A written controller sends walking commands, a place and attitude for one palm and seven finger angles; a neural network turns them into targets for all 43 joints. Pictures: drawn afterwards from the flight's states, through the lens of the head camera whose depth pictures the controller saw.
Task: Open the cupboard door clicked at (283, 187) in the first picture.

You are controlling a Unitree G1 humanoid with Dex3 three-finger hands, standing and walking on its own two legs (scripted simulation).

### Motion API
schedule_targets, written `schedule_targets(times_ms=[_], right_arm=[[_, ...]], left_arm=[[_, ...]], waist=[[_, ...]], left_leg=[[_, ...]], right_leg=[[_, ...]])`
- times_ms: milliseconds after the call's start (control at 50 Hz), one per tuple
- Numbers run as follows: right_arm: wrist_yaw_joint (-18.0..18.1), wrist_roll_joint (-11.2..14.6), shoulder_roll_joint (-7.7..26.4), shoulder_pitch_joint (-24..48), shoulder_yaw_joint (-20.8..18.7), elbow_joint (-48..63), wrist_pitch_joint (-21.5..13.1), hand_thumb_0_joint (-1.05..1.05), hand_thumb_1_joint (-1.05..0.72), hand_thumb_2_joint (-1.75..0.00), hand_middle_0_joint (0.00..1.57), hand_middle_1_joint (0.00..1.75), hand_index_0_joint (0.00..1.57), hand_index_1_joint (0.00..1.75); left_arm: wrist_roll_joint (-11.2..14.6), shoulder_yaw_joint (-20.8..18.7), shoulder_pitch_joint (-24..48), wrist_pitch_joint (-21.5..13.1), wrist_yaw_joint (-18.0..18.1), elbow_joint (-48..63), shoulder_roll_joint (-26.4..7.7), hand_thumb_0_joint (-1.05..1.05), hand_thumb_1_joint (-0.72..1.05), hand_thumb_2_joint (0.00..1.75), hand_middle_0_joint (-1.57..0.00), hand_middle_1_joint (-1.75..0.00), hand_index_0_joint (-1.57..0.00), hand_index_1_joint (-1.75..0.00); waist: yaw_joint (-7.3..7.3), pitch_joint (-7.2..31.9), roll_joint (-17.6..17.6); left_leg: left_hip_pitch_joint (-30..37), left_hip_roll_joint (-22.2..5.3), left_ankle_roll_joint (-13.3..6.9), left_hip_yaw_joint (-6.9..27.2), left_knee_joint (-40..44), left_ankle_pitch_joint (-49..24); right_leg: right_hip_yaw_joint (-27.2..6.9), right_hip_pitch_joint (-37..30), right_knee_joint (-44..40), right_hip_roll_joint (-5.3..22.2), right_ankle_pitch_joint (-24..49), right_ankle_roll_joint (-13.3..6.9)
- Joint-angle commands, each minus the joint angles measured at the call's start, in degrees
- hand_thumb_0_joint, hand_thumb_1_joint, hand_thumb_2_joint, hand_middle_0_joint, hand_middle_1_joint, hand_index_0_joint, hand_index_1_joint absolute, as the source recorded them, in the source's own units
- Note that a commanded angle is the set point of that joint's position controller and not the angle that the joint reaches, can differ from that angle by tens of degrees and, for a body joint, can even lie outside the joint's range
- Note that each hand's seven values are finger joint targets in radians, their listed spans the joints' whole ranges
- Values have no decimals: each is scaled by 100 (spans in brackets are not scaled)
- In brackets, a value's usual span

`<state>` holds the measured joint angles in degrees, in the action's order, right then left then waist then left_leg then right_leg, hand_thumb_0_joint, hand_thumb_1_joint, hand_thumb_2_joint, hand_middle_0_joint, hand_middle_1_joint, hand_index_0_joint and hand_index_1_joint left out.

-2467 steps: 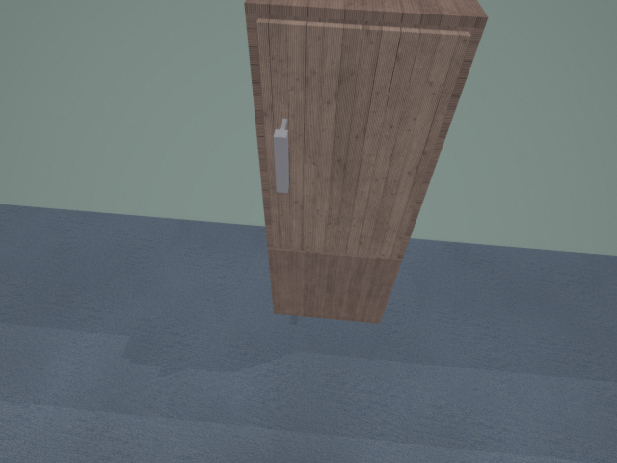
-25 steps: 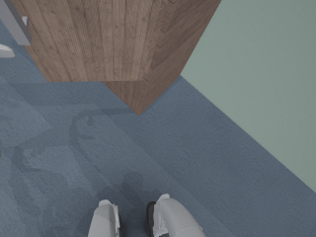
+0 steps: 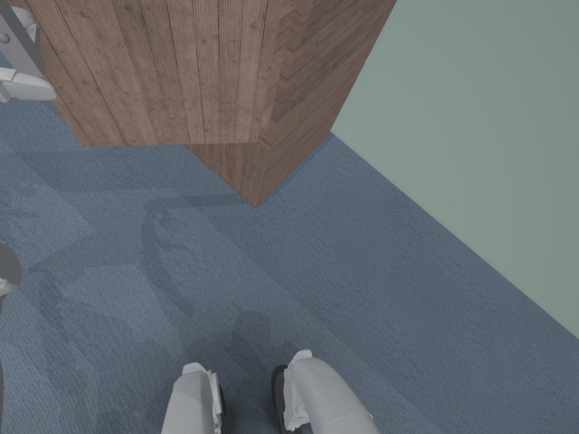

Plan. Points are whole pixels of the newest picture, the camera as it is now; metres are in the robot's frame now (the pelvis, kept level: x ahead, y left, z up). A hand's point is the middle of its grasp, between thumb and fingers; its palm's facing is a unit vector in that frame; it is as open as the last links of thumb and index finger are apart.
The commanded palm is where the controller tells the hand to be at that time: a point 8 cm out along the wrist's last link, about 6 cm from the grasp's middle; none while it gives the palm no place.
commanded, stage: slide the fingers in behind the handle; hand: left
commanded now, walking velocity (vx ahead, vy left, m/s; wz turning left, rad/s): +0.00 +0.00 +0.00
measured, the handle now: (1, 2) +0.61 +0.25 +0.09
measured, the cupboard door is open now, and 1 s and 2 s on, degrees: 48 48 64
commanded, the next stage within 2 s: close the thumb around the handle in 0.54 s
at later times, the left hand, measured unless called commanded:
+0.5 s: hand (18, 35) +0.57 +0.23 +0.09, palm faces +0.02 -1.00 -0.02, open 14.0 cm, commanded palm +0.56 +0.25 +0.08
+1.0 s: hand (22, 35) +0.57 +0.22 +0.09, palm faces +0.03 -1.00 -0.01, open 10.3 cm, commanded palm +0.55 +0.25 +0.08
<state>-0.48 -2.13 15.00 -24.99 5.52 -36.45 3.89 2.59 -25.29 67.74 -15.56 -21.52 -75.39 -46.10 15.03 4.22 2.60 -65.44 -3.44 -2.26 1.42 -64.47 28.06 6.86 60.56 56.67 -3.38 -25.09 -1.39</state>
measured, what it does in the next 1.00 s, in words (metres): stands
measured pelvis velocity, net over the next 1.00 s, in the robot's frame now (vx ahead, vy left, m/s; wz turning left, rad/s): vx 0.01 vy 0.00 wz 0.00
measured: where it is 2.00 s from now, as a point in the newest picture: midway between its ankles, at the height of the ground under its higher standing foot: (252, 427)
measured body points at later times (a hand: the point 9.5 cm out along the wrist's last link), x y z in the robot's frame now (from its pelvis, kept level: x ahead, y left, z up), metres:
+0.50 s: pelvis +0.00 +0.00 +0.00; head +0.18 +0.04 +0.41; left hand +0.56 +0.28 +0.09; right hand -0.05 -0.25 -0.09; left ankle +0.00 +0.09 -0.65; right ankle +0.01 -0.11 -0.65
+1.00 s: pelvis +0.01 +0.00 +0.01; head +0.18 +0.04 +0.42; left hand +0.56 +0.28 +0.09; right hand -0.05 -0.25 -0.09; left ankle +0.00 +0.09 -0.65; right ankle +0.01 -0.11 -0.65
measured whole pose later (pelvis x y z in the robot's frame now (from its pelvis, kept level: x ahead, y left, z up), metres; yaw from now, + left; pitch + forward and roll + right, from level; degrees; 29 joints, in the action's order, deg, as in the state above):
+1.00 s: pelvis +0.01 +0.00 +0.01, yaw +0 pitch +28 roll -6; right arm -1.2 -2.6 15.4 -25.6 4.3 -36.2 4.2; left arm 2.1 -25.7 63.9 -17.2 -17.3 -72.9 -41.5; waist 14.7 5.0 3.0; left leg -62.6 -3.3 -2.4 0.4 -62.7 28.0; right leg 5.7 58.3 55.4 -3.3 -25.0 -1.1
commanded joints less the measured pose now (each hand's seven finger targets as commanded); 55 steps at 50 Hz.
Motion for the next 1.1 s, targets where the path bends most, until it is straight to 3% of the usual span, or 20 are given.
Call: schedule_targets(times_ms=[0,60,120,160,220,360,400,440,480,580,620,700,740,780,820,880,940,1000,1040,1080], right_arm=[[46,-22,1288,-1508,-464,-30,-51,0,-90,-90,20,30,20,30],[32,-25,1281,-1511,-452,-37,-66,0,-90,-90,20,30,20,30],[1,-47,1267,-1526,-501,-57,-84,0,-90,-90,20,30,20,30],[-9,-45,1276,-1549,-517,-79,-72,0,-90,-90,20,30,20,30],[5,-28,1293,-1530,-493,-23,-39,0,-90,-90,20,30,20,30],[-6,-15,1268,-1443,-472,133,-20,0,-90,-90,20,30,20,30],[-9,2,1247,-1406,-482,138,-20,0,-90,-90,20,30,20,30],[6,7,1272,-1432,-489,121,-13,0,-90,-90,20,30,20,30],[34,12,1308,-1448,-497,90,-11,0,-90,-90,20,30,20,30],[27,-14,1287,-1472,-509,63,-28,0,-90,-90,20,30,20,30],[25,-17,1299,-1472,-517,50,-25,0,-90,-90,20,30,20,30],[32,-15,1302,-1471,-502,65,-6,0,-90,-90,20,30,20,30],[18,-24,1300,-1484,-506,109,-2,0,-90,-90,20,30,20,30],[2,-29,1274,-1490,-526,61,16,0,-90,-90,20,30,20,30],[-8,-29,1289,-1471,-526,62,25,0,-90,-90,20,30,20,30],[8,-24,1300,-1497,-535,57,28,0,-90,-90,20,30,20,30],[-15,-41,1248,-1492,-559,62,6,0,-90,-90,20,30,20,30],[-28,-34,1267,-1486,-563,43,26,0,-90,-90,20,30,20,30],[-32,-33,1246,-1468,-570,32,19,0,-90,-90,20,30,20,30],[-13,-9,1265,-1442,-563,20,36,0,-90,-90,20,30,20,30]], left_arm=[[-19,10,2725,-421,69,1353,-1089,0,-50,30,-30,-120,-30,-120],[-57,59,2734,-421,173,1223,-1023,0,-50,30,-30,-120,-30,-120],[-68,231,2831,-468,185,1503,-762,0,-50,30,-30,-120,-30,-120],[-65,135,2675,-506,183,1514,-832,0,-50,30,-30,-120,-30,-120],[25,-100,2480,-410,177,1280,-1050,0,-50,30,-30,-120,-30,-120],[-94,-444,2212,-591,344,1474,-1543,0,-50,30,-30,-120,-30,-120],[-73,-181,2092,-574,303,1314,-1170,0,-50,30,-30,-120,-30,-120],[-27,-144,2175,-568,254,1218,-1103,0,-50,30,-30,-120,-30,-120],[-11,-234,2280,-534,202,1203,-1291,0,-50,30,-30,-120,-30,-120],[31,-171,2353,-616,174,1389,-1117,0,-50,30,-30,-120,-30,-120],[39,-244,2323,-619,196,1368,-1177,0,-50,30,-30,-120,-30,-120],[7,-266,2377,-567,241,1300,-1226,0,-28,40,-32,-122,-32,-122],[-28,-339,2301,-614,277,1527,-1318,0,-16,44,-32,-124,-32,-124],[-53,-183,2319,-611,312,1539,-1086,0,-5,49,-33,-125,-33,-125],[-10,-145,2274,-569,319,1454,-999,0,6,54,-34,-126,-34,-126],[11,-227,2313,-577,324,1519,-1092,0,23,61,-35,-128,-35,-128],[45,-49,2280,-656,337,1700,-741,0,40,68,-36,-130,-36,-130],[51,-174,2054,-702,350,1683,-882,0,56,76,-38,-131,-38,-131],[91,-53,2124,-718,338,1665,-681,0,68,80,-38,-133,-38,-133],[74,-129,2000,-673,318,1483,-834,0,79,85,-39,-134,-39,-134]], waist=[[236,3236,1609],[277,3048,1482],[276,3350,1758],[200,3445,1846],[191,3168,1333],[-12,3230,1425],[71,3038,1271],[137,2880,1235],[147,3009,1193],[101,3307,1466],[120,3267,1342],[126,3202,1284],[1,3426,1567],[46,3413,1622],[97,3242,1380],[57,3396,1412],[64,3379,1543],[0,3391,1402],[73,3263,1329],[42,3144,1257]], left_leg=[[3433,-13,63,577,489,-3102],[3237,2,40,540,510,-2937],[3551,11,69,559,498,-3119],[3792,-11,116,598,506,-3395],[3277,22,32,499,571,-3048],[3022,48,20,356,557,-3103],[2964,52,10,349,575,-3009],[3012,46,2,391,605,-2943],[2990,40,1,386,597,-2913],[3416,23,64,473,556,-3255],[3375,10,61,477,538,-3260],[3188,27,40,453,543,-3131],[3455,26,79,481,549,-3407],[3683,-9,135,543,546,-3633],[3494,0,89,502,571,-3371],[3572,13,96,517,603,-3452],[3811,4,117,539,621,-3672],[3784,-1,128,522,645,-3676],[3700,21,87,487,655,-3547],[3516,38,80,437,685,-3374]], right_leg=[[-309,-518,-465,-158,1775,-5],[-320,-575,-488,-163,1743,5],[-319,-513,-482,-146,1801,-9],[-300,-473,-482,-155,1872,-25],[-333,-906,-550,-168,1957,-2],[-426,-1306,-487,-153,2261,-1],[-415,-1203,-512,-156,2190,12],[-383,-1049,-527,-162,2049,3],[-404,-1114,-524,-151,2057,27],[-361,-885,-468,-146,2074,11],[-360,-889,-472,-147,2087,21],[-376,-969,-466,-138,2078,29],[-353,-938,-415,-138,2130,-13],[-321,-777,-440,-140,2137,5],[-335,-862,-503,-153,2080,23],[-338,-966,-501,-151,2159,11],[-314,-858,-523,-160,2187,-10],[-333,-1001,-560,-171,2250,0],[-344,-1003,-589,-177,2250,-2],[-361,-1120,-616,-165,2244,10]])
